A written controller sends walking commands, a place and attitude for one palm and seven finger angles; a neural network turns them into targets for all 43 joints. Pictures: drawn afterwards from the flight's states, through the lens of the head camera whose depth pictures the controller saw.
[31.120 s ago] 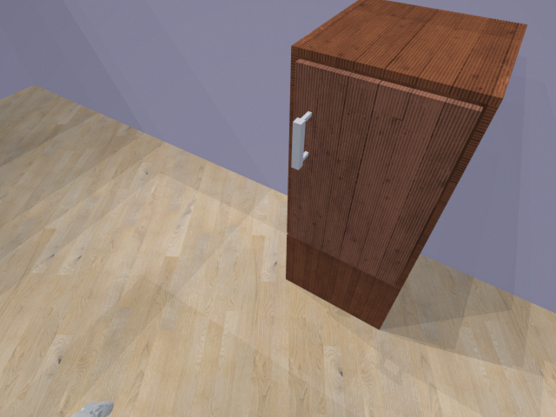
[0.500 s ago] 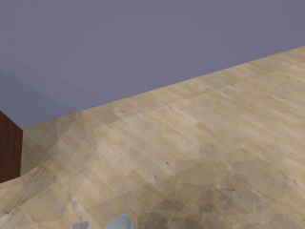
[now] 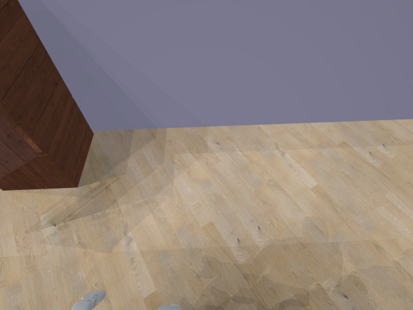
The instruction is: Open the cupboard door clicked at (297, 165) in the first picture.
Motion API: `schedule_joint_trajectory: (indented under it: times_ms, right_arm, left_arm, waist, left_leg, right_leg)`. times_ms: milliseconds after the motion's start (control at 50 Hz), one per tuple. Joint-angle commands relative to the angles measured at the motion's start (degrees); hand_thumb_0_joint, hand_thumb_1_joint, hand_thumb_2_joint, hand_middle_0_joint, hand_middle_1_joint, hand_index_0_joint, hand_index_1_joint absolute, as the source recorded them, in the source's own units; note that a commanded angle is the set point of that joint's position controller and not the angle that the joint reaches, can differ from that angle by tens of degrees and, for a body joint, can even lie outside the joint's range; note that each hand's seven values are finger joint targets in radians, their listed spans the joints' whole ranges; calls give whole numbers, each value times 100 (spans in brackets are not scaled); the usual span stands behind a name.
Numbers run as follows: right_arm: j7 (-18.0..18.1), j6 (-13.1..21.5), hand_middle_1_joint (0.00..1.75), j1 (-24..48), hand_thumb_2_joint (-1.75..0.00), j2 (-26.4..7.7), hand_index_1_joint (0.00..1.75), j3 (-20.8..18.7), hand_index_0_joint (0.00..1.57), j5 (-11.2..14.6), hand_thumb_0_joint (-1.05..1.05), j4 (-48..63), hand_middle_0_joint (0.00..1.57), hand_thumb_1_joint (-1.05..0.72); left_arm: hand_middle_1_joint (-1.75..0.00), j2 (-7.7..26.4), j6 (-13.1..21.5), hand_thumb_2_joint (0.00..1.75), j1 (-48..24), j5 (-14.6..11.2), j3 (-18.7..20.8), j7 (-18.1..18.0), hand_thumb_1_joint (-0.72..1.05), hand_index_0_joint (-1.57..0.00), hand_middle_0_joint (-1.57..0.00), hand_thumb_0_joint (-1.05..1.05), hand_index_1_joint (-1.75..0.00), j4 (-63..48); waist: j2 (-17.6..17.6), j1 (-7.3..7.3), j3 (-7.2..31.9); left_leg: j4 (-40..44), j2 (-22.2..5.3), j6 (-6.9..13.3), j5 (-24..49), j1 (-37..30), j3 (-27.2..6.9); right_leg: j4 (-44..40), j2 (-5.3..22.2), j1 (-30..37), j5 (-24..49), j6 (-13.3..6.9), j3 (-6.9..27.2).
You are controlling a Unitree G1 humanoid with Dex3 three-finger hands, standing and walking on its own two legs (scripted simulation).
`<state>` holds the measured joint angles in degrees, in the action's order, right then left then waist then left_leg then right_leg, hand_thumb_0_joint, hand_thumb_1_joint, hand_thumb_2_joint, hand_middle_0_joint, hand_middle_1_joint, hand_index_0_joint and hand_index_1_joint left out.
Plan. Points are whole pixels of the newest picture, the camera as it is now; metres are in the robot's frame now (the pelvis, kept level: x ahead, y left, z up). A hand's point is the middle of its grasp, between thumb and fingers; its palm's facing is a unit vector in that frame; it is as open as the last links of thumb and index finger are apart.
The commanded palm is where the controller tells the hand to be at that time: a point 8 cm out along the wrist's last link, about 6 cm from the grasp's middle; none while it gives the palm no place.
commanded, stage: turn to face it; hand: left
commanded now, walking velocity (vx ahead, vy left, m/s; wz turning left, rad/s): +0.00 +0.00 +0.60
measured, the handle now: out of the picture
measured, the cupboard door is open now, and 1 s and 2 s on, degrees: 45 45 45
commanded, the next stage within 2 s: take the last steps up to it in 1.12 s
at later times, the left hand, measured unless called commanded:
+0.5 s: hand out of the picture -0.03 +0.24 -0.18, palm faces +0.36 -0.90 -0.24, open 7.4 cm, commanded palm none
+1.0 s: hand out of the picture -0.01 +0.18 -0.14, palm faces +0.55 -0.79 -0.27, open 7.4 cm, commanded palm none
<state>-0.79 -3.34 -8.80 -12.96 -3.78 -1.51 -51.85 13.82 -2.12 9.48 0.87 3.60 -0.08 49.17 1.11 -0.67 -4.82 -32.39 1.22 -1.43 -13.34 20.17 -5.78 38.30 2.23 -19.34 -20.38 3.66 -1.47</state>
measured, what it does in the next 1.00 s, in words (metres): steps on the spot, turning left: right foot, then left foot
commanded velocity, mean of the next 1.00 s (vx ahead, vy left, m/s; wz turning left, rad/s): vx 0.00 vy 0.00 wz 0.56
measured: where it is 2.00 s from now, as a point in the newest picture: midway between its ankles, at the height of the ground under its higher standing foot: outside the picture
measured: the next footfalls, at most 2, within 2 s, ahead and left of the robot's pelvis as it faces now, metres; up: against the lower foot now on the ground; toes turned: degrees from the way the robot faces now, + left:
right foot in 0.02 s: +0.05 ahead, -0.13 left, +0.00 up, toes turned -1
left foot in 0.40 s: +0.01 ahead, +0.12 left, +0.00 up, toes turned +22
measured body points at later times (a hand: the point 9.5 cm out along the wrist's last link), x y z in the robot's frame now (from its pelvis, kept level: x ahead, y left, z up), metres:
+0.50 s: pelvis +0.00 +0.02 +0.00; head +0.04 +0.06 +0.44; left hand -0.04 +0.29 -0.16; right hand +0.19 -0.19 -0.12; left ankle -0.03 +0.11 -0.73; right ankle +0.00 -0.13 -0.67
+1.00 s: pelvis +0.02 -0.04 +0.01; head +0.07 -0.04 +0.45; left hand -0.04 +0.22 -0.12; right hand +0.21 -0.22 -0.15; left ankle -0.07 +0.07 -0.64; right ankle +0.06 -0.13 -0.73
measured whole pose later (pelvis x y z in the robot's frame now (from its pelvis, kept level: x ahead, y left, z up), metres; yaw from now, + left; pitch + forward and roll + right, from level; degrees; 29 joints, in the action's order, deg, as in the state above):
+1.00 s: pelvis +0.02 -0.04 +0.01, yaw +36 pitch +0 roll +1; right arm -1.2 -4.8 -10.3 -14.7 -5.7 -1.2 -55.1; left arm 9.5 -0.7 10.0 1.1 1.7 -1.1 50.0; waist 2.5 -2.4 -5.7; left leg -66.3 1.7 -3.1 -23.4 29.9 -1.7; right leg 30.8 3.6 -12.4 -17.9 -0.8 -5.9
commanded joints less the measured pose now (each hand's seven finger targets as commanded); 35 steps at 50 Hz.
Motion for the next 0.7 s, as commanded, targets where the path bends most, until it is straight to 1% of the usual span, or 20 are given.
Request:
schedule_joint_trajectory:
  times_ms: [0, 20, 40, 60, 80, 100, 160, 220, 260, 300, 320, 340, 360, 380, 400, 420, 460, 480, 520, 680]
  right_arm:
    - [23, 183, 30, 410, -90, -558, 30, -246, 20, 95, 0, 746, 20, -90]
    - [21, 132, 30, 404, -90, -807, 30, -295, 20, 30, 0, 660, 20, -90]
    - [-3, 80, 30, 395, -90, -739, 30, -311, 20, 44, 0, 549, 20, -90]
    - [-41, 31, 30, 244, -90, -716, 30, -311, 20, 52, 0, 422, 20, -90]
    - [-83, 20, 30, 182, -90, -606, 30, -266, 20, 39, 0, 348, 20, -90]
    - [-110, 4, 30, 205, -90, -527, 30, -242, 20, 48, 0, 322, 20, -90]
    - [-132, -14, 30, 381, -90, -417, 30, -204, 20, 73, 0, 322, 20, -90]
    - [-131, 39, 30, 655, -90, -316, 30, -133, 20, 83, 0, 367, 20, -90]
    - [-124, 91, 30, 718, -90, -275, 30, -101, 20, 102, 0, 412, 20, -90]
    - [-99, 139, 30, 510, -90, -318, 30, -97, 20, 115, 0, 381, 20, -90]
    - [-90, 153, 30, 319, -90, -392, 30, -108, 20, 101, 0, 335, 20, -90]
    - [-90, 183, 30, 2, -90, -561, 30, -150, 20, 85, 0, 258, 20, -90]
    - [-82, 228, 30, -357, -90, -1058, 30, -273, 20, 41, 0, 215, 20, -90]
    - [-15, 227, 30, -855, -90, -1697, 30, -429, 20, 7, 0, 152, 20, -90]
    - [58, 205, 30, -1138, -90, -1646, 30, -403, 20, 14, 0, -19, 20, -90]
    - [142, 220, 30, -922, -90, -1536, 30, -380, 20, 8, 0, 56, 20, -90]
    - [184, 262, 30, -284, -90, -1212, 30, -262, 20, 8, 0, 226, 20, -90]
    - [184, 289, 30, -159, -90, -1127, 30, -226, 20, 9, 0, 257, 20, -90]
    - [180, 317, 30, -157, -90, -1092, 30, -194, 20, 27, 0, 247, 20, -90]
    - [139, 248, 30, -260, -90, -1147, 30, -266, 20, -13, 0, 214, 20, -90]
  left_arm:
    - [-30, 1377, 256, 90, 912, 120, 312, -156, 90, -20, -20, 0, -30, -254]
    - [-30, 1172, 282, 90, 750, 66, 269, -185, 90, -20, -20, 0, -30, -279]
    - [-30, 1025, 277, 90, 445, 53, 225, -191, 90, -20, -20, 0, -30, -324]
    - [-30, 821, 249, 90, 90, 46, 184, -204, 90, -20, -20, 0, -30, -395]
    - [-30, 690, 265, 90, -70, 53, 138, -194, 90, -20, -20, 0, -30, -457]
    - [-30, 669, 281, 90, -42, 58, 124, -188, 90, -20, -20, 0, -30, -462]
    - [-30, 749, 288, 90, 285, 73, 159, -188, 90, -20, -20, 0, -30, -323]
    - [-30, 901, 282, 90, 637, 83, 220, -177, 90, -20, -20, 0, -30, -181]
    - [-30, 968, 272, 90, 787, 111, 268, -168, 90, -20, -20, 0, -30, -86]
    - [-30, 1069, 260, 90, 786, 92, 311, -150, 90, -20, -20, 0, -30, -72]
    - [-30, 1092, 248, 90, 715, 69, 325, -132, 90, -20, -20, 0, -30, -67]
    - [-30, 1068, 229, 90, 593, 25, 332, -111, 90, -20, -20, 0, -30, -102]
    - [-30, 814, 192, 90, 560, -5, 300, -82, 90, -20, -20, 0, -30, -225]
    - [-30, 387, 166, 90, 198, -25, 147, -51, 90, -20, -20, 0, -30, -541]
    - [-30, 521, 66, 90, -266, 48, 126, -126, 90, -20, -20, 0, -30, -618]
    - [-30, 432, 73, 90, -370, 19, 147, -130, 90, -20, -20, 0, -30, -548]
    - [-30, 484, 72, 90, -197, 21, 164, -59, 90, -20, -20, 0, -30, -305]
    - [-30, 477, 68, 90, -36, 31, 179, -41, 90, -20, -20, 0, -30, -215]
    - [-30, 492, 57, 90, 81, 20, 172, -44, 90, -20, -20, 0, -30, -145]
    - [-30, 424, 58, 90, -292, -3, 129, -67, 90, -20, -20, 0, -30, -366]
  waist:
    - [-1926, 483, 786]
    - [-1703, 370, 708]
    - [-1617, 207, 490]
    - [-1350, 27, 413]
    - [-1202, -65, 392]
    - [-1214, -53, 365]
    - [-1156, 112, 458]
    - [-1154, 322, 545]
    - [-1380, 412, 629]
    - [-1388, 318, 763]
    - [-1333, 200, 841]
    - [-1002, -28, 922]
    - [279, -225, 1214]
    - [1804, -532, 1207]
    - [1210, -645, 1229]
    - [1189, -511, 1127]
    - [822, -182, 866]
    - [612, -71, 849]
    - [600, 3, 867]
    - [666, -83, 755]
  left_leg:
    - [-2276, 397, -79, -2182, 1784, 368]
    - [-3293, 24, -22, -2058, 1649, 20]
    - [-3835, -82, -67, -1711, 1632, 75]
    - [-4074, -243, -110, -1298, 1537, 158]
    - [-4047, -261, -169, -1026, 1410, 307]
    - [-3850, -259, -211, -939, 1305, 454]
    - [-2990, -247, -267, -1011, 1133, 716]
    - [-1935, -225, -258, -1293, 916, 983]
    - [-1313, -184, -197, -1425, 687, 1105]
    - [-583, -89, -130, -1126, 267, 1245]
    - [-127, -70, -87, -699, -186, 1273]
    - [584, -118, -8, -33, -906, 1188]
    - [983, -1049, 373, 1254, -1946, -53]
    - [1103, -2521, 1315, 3696, -2366, -1937]
    - [1085, -2588, 1534, 3353, -2118, -1895]
    - [1030, -2265, 1475, 3058, -1974, -1683]
    - [1156, -1732, 1180, 2573, -1448, -1022]
    - [1164, -1569, 1082, 2702, -1462, -762]
    - [1151, -1435, 1033, 2838, -1463, -586]
    - [1171, -1308, 1111, 1941, -1122, -1225]
  right_leg:
    - [-2453, 2563, 1840, 938, -1083, 2427]
    - [-2345, 2571, 1287, 1224, -1275, 2211]
    - [-2254, 2251, 978, 1290, -1239, 1882]
    - [-2121, 1995, 855, 1434, -1148, 1168]
    - [-1989, 1697, 801, 1796, -1027, 587]
    - [-1952, 1602, 764, 2025, -954, 281]
    - [-1888, 1654, 1182, 2291, -938, -17]
    - [-1601, 1831, 1599, 3071, -1019, -195]
    - [-1350, 1927, 1795, 3524, -1034, -234]
    - [-1008, 1936, 1793, 3827, -923, -374]
    - [-775, 1897, 1562, 3559, -769, -548]
    - [-264, 1804, 1086, 3130, -533, -777]
    - [876, 1323, -41, 1576, -170, -1055]
    - [2079, 565, -1517, -1906, 163, -868]
    - [2633, 580, -1639, -1845, 60, -108]
    - [2852, 542, -1795, -1454, 55, 71]
    - [2956, 517, -1582, -591, 96, 199]
    - [2924, 473, -1525, -356, 121, 172]
    - [2688, 412, -1367, -190, 161, 171]
    - [1288, 85, -810, -368, 140, 134]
